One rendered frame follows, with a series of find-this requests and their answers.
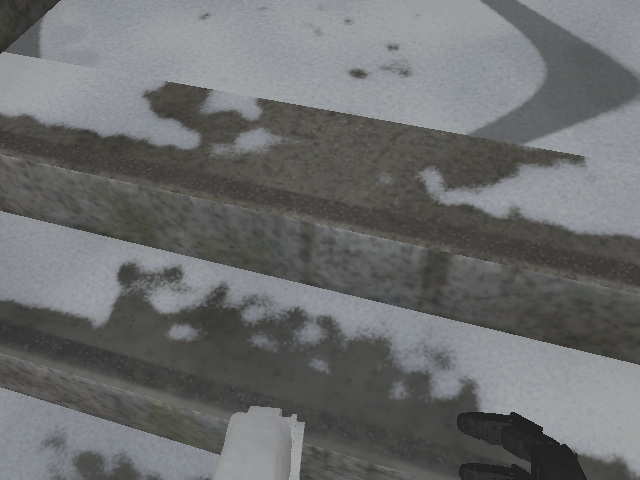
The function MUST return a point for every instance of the robot left thigh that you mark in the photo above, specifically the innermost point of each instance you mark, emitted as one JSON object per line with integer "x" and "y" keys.
{"x": 262, "y": 445}

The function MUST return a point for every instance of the right robot hand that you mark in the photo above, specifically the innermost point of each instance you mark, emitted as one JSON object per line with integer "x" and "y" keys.
{"x": 524, "y": 439}

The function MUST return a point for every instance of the robot left shin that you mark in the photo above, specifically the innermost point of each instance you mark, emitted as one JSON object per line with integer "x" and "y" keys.
{"x": 233, "y": 417}

